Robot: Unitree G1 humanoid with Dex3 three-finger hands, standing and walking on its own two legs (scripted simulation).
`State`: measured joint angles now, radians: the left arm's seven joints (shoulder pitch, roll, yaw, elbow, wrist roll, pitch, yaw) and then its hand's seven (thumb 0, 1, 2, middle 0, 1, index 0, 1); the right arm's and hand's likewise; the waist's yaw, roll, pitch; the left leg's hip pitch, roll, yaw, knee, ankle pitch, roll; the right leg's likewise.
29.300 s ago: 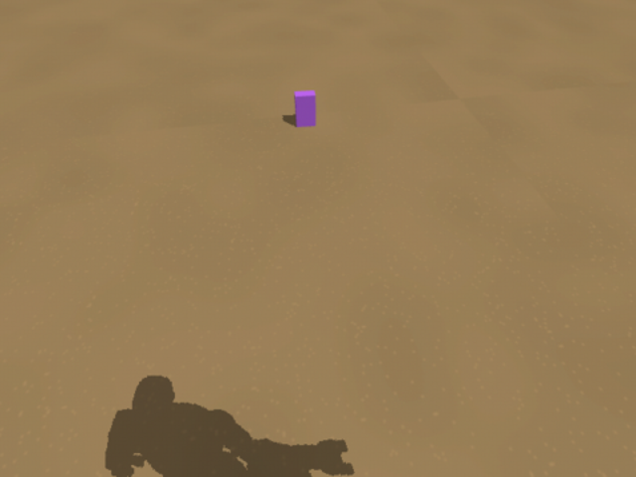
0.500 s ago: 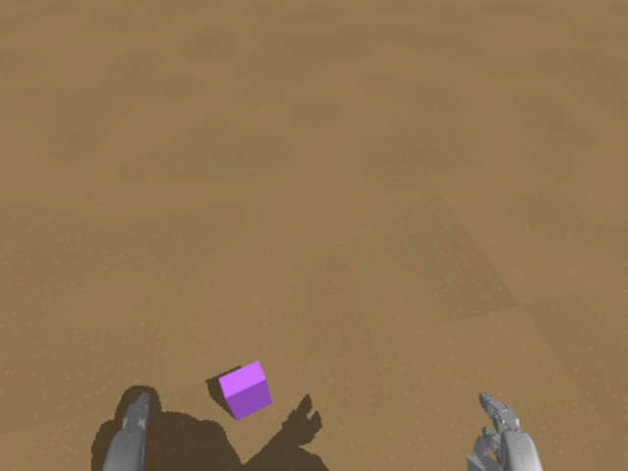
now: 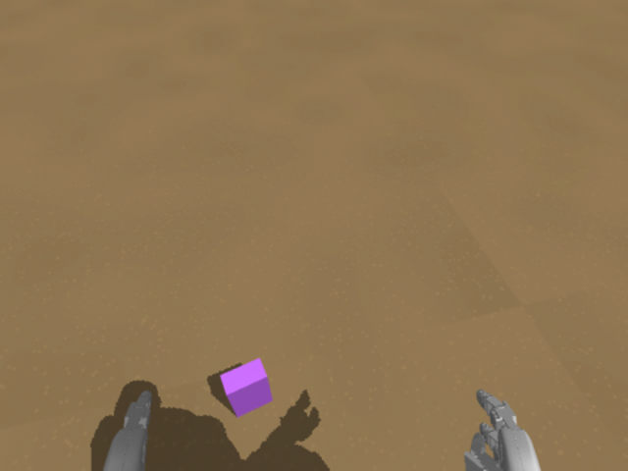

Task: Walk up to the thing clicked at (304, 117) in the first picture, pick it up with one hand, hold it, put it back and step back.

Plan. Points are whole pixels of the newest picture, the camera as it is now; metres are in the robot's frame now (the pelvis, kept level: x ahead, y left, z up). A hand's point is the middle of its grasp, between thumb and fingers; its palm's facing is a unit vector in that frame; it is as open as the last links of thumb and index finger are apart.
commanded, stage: home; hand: left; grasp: from the side
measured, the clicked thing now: (248, 388) +0.46 +0.20 -0.63
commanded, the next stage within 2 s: stand in 0.40 s
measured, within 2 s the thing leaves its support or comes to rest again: neither
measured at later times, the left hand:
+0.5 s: hand (175, 457) +0.17 +0.19 -0.06, palm faces +0.09 -0.95 -0.29, open 17.4 cm
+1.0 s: hand out of the picture +0.14 +0.22 -0.10, palm faces -0.03 -0.94 -0.34, open 8.5 cm
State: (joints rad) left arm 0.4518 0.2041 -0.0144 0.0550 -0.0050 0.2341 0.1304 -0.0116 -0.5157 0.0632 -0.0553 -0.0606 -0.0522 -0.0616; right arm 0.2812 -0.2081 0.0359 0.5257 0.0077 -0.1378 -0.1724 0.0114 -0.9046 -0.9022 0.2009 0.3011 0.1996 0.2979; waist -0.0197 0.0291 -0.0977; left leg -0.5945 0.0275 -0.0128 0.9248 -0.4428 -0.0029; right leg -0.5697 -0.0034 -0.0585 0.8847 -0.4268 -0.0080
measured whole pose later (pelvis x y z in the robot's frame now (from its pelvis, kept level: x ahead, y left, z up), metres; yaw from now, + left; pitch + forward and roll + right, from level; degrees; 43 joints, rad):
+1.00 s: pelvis +0.00 +0.00 +0.02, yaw +0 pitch +1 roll +0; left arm 0.25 0.30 0.00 0.61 0.06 0.03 0.02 0.00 0.68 0.84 -0.20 -0.30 -0.20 -0.30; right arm 0.20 -0.28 -0.01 0.79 -0.07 -0.03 -0.02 0.01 -0.91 -0.90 0.20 0.30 0.20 0.30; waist 0.01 -0.01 0.01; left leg -0.42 0.00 0.01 0.78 -0.38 0.01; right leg -0.42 -0.03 -0.04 0.79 -0.40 -0.01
